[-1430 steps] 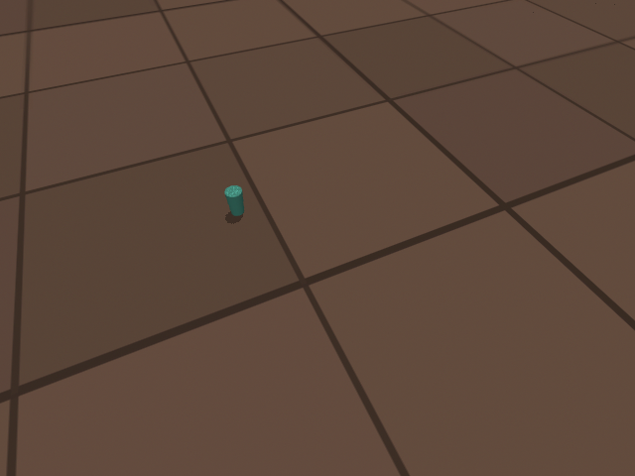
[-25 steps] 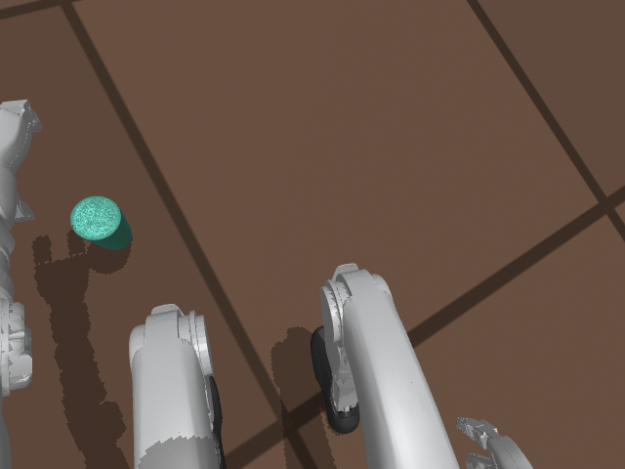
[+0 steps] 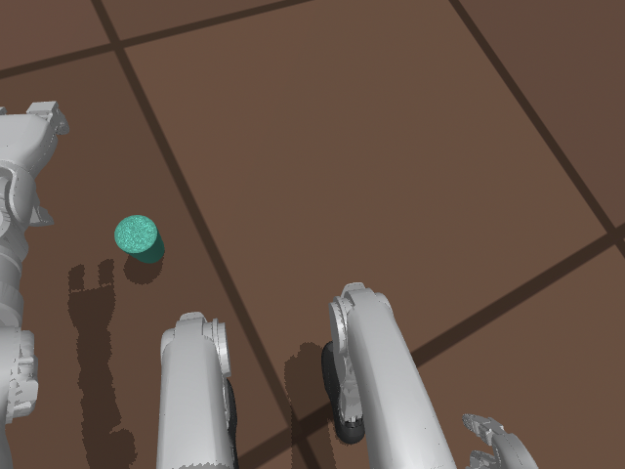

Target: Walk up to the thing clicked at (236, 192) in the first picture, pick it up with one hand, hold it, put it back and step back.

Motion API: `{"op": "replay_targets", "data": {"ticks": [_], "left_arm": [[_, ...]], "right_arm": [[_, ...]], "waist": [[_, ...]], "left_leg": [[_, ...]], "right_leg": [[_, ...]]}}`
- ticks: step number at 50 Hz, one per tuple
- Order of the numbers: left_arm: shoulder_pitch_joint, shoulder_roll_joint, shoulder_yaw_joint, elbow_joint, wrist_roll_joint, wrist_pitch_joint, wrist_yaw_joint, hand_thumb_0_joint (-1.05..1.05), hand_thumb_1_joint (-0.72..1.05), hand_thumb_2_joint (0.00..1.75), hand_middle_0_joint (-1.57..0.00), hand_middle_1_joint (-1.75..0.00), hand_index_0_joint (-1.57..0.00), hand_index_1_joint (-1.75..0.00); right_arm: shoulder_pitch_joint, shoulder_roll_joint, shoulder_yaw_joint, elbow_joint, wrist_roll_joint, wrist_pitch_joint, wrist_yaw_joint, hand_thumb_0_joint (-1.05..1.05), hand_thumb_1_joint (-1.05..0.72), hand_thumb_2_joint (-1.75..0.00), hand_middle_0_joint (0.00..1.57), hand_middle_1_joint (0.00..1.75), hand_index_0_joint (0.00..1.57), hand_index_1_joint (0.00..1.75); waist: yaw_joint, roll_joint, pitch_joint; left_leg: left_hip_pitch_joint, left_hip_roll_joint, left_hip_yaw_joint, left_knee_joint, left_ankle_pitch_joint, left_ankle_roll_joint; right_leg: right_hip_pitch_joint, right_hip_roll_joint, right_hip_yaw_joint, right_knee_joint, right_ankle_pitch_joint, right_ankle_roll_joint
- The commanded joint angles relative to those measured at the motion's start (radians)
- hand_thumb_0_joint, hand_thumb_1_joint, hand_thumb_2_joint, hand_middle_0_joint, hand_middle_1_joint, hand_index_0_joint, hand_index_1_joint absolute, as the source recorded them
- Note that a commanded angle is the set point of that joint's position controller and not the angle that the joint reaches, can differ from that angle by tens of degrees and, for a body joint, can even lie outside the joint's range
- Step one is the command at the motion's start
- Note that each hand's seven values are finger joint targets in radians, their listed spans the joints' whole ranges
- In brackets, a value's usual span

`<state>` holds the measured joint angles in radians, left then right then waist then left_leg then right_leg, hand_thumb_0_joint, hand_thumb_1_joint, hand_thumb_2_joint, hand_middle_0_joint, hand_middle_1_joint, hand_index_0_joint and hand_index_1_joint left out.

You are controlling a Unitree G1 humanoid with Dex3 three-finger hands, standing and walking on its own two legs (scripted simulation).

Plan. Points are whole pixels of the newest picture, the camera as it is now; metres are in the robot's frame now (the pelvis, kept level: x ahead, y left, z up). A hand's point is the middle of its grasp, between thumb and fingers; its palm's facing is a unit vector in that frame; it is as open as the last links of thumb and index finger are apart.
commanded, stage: go down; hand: left
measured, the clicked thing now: (143, 242) +0.49 +0.24 -0.39
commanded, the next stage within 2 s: none
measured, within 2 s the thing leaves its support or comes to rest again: neither
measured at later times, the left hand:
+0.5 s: hand out of the picture +0.47 +0.30 +0.02, palm faces -0.41 -0.02 -0.91, open 13.3 cm
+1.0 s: hand out of the picture +0.47 +0.30 +0.06, palm faces -0.42 -0.03 -0.91, open 13.6 cm
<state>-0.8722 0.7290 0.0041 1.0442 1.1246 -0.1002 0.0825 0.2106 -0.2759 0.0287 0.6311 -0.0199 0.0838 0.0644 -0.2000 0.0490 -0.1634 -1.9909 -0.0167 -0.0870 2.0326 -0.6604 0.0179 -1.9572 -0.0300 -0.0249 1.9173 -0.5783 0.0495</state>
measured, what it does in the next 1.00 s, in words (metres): rises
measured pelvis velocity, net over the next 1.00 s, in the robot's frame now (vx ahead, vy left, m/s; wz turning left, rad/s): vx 0.03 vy -0.01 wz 0.02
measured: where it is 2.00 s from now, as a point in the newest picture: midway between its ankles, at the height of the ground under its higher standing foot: (285, 428)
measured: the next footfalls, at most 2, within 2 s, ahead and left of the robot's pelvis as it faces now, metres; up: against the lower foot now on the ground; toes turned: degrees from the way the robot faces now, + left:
none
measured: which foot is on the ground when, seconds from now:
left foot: down 0.00-1.00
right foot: down 0.00-1.00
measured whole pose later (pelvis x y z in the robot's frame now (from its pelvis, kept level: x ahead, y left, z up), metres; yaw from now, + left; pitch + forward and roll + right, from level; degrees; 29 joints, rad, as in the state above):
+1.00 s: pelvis +0.03 -0.01 +0.13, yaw +1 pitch +30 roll -5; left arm -0.74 0.70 0.03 1.09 1.11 -0.20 0.11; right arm 0.23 -0.24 0.01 0.70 0.00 0.05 0.01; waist -0.16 0.04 -0.17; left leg -1.51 0.02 -0.06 1.58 -0.61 0.00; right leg -1.50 -0.01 -0.02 1.48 -0.52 0.04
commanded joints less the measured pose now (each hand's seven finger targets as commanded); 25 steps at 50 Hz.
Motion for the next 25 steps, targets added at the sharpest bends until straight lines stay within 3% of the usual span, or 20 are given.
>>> {"op": "replay_targets", "data": {"ticks": [1,3,6,9,12,14,20,25], "left_arm": [[-0.326,0.236,0.037,-0.178,-0.046,-0.001,-0.025,0.00,-0.36,0.87,-0.29,-0.84,-0.26,-0.87],[-0.285,0.247,0.046,-0.150,-0.056,-0.014,-0.044,0.00,-0.37,0.85,-0.28,-0.84,-0.26,-0.86],[-0.309,0.264,0.053,-0.181,-0.058,-0.048,-0.055,0.00,-0.35,0.82,-0.29,-0.84,-0.28,-0.86],[-0.271,0.248,0.049,-0.153,-0.058,-0.074,-0.047,0.00,-0.37,0.83,-0.27,-0.85,-0.26,-0.87],[-0.294,0.282,0.074,-0.181,-0.050,-0.093,-0.030,0.00,-0.39,0.84,-0.26,-0.86,-0.24,-0.88],[-0.285,0.260,0.065,-0.176,-0.043,-0.095,-0.018,0.00,-0.39,0.85,-0.25,-0.86,-0.23,-0.88],[-0.292,0.302,0.099,-0.179,-0.039,-0.086,0.013,0.00,-0.42,0.87,-0.26,-0.84,-0.22,-0.87],[-0.286,0.280,0.085,-0.154,-0.041,-0.080,0.017,0.00,-0.43,0.88,-0.26,-0.83,-0.22,-0.87]], "right_arm": [[0.182,-0.212,-0.070,-0.039,0.007,-0.002,-0.035,0.00,-0.92,-0.90,0.20,0.30,0.20,0.30],[0.173,-0.216,-0.064,-0.036,0.008,-0.005,-0.044,0.00,-0.92,-0.90,0.20,0.30,0.20,0.30],[0.165,-0.198,-0.057,-0.045,0.011,-0.012,-0.053,0.00,-0.92,-0.90,0.20,0.30,0.20,0.30],[0.155,-0.182,-0.049,-0.045,0.010,-0.022,-0.058,0.00,-0.92,-0.90,0.20,0.30,0.20,0.30],[0.155,-0.188,-0.053,-0.042,0.010,-0.029,-0.062,0.00,-0.92,-0.90,0.20,0.30,0.20,0.30],[0.153,-0.189,-0.058,-0.040,0.011,-0.029,-0.063,0.00,-0.92,-0.90,0.20,0.30,0.20,0.30],[0.157,-0.184,-0.067,-0.017,0.014,-0.031,-0.067,0.00,-0.92,-0.90,0.20,0.30,0.20,0.30],[0.155,-0.174,-0.072,-0.003,0.015,-0.033,-0.072,0.00,-0.92,-0.90,0.20,0.30,0.20,0.30]], "waist": [[-0.011,0.208,-0.595],[-0.007,0.148,-0.524],[0.006,0.170,-0.561],[0.009,0.145,-0.527],[0.023,0.189,-0.564],[0.022,0.213,-0.547],[0.028,0.192,-0.603],[0.018,0.183,-0.567]], "left_leg": [[0.551,0.007,0.016,-0.381,0.130,0.012],[0.525,0.005,0.016,-0.395,0.110,0.015],[0.564,0.008,0.029,-0.418,0.118,0.016],[0.564,0.006,0.041,-0.433,0.113,0.018],[0.627,0.010,0.031,-0.468,0.142,0.010],[0.674,0.019,0.012,-0.511,0.130,0.002],[0.745,0.015,0.026,-0.542,0.179,0.004],[0.765,0.019,0.034,-0.576,0.172,0.006]], "right_leg": [[0.398,0.047,-0.066,-0.254,0.111,-0.085],[0.410,0.046,-0.066,-0.289,0.087,-0.088],[0.454,0.047,-0.053,-0.312,0.101,-0.084],[0.490,0.049,-0.049,-0.346,0.099,-0.082],[0.499,0.046,-0.048,-0.351,0.121,-0.084],[0.492,0.047,-0.056,-0.362,0.113,-0.085],[0.583,0.048,-0.047,-0.427,0.142,-0.082],[0.612,0.051,-0.044,-0.483,0.134,-0.082]]}}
